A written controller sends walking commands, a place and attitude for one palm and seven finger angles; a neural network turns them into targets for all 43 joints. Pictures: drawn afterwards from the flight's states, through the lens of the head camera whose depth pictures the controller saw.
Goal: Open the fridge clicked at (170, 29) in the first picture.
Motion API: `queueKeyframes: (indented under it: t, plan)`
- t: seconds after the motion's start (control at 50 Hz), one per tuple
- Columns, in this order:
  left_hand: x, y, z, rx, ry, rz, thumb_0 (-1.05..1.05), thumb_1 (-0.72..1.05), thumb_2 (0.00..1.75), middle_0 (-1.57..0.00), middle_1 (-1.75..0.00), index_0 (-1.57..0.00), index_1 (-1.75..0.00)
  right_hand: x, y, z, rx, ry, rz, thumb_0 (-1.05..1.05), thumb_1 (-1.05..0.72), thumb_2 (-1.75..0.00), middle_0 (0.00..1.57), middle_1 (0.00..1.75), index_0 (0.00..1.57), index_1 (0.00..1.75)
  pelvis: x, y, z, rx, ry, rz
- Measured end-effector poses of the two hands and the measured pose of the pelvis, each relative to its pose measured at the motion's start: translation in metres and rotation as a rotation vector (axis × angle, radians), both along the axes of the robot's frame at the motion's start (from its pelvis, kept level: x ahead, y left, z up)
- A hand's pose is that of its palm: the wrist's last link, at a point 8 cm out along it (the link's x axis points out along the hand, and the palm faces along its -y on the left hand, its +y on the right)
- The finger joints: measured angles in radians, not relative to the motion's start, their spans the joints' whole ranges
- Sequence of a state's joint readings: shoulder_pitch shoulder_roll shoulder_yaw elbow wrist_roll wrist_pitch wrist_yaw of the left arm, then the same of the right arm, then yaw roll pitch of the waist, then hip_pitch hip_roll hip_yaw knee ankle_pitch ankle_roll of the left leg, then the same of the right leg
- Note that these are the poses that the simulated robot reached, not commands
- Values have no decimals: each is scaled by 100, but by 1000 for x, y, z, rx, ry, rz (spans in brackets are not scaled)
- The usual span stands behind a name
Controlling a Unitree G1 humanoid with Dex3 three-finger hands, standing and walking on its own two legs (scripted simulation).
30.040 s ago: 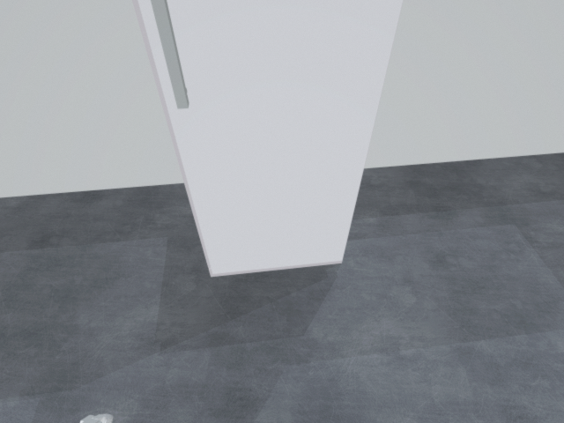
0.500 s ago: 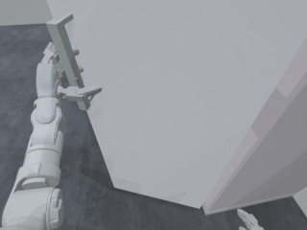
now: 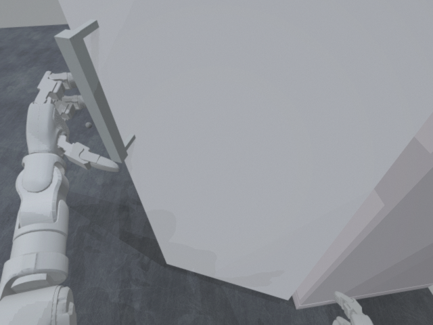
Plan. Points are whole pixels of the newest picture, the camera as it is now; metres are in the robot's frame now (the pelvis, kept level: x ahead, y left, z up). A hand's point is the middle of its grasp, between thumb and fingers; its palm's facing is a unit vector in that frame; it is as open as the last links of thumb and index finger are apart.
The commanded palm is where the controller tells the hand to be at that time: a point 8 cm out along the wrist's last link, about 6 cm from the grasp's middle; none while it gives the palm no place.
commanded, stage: slip the hand off the handle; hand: left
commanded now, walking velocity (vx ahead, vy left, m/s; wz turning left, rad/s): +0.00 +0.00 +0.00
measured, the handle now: (106, 100) +0.42 +0.21 +0.21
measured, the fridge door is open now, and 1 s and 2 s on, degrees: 66 66 66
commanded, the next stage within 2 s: draw the hand back to the body in 1.14 s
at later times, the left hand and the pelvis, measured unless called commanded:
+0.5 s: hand (52, 123) +0.38 +0.29 +0.20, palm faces +0.21 -0.96 -0.17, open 14.7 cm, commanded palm +0.34 +0.33 +0.19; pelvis +0.00 +0.02 +0.00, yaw +0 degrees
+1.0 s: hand (29, 165) +0.29 +0.29 +0.19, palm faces +0.22 -0.96 -0.17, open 14.7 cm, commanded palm +0.25 +0.33 +0.19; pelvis -0.01 +0.03 +0.00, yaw +1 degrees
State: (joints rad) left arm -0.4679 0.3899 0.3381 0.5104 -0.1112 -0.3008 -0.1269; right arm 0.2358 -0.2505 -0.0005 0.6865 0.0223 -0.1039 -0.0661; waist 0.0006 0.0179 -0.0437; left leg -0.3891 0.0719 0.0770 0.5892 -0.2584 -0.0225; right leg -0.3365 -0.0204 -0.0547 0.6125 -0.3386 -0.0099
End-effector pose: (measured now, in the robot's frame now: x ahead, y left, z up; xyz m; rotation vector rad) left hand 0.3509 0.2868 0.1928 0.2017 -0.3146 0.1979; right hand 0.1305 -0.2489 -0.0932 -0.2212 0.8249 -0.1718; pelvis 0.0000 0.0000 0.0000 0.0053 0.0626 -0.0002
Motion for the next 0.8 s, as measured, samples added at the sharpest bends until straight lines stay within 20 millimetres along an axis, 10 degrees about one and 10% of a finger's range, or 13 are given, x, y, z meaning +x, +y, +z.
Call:
queueKeyframes:
  t: [0.58, 0.8]
  plan:
    - [-11, 57, 4, 3, -18, -37, -1, -55, 20, -26, -115, -25, -115, -39, 17, -5, -40, 83, -53, 1, -90, -89, 20, 30, 20, 30, -3, 26, -4, -20, 17, -6]
    - [-51, 58, -5, 3, -25, -19, -1, -55, 20, -26, -115, -25, -115, -16, 29, 4, -32, -13, -11, 1, -90, -89, 20, 30, 20, 30, -6, 29, -3, -21, -9, -4]
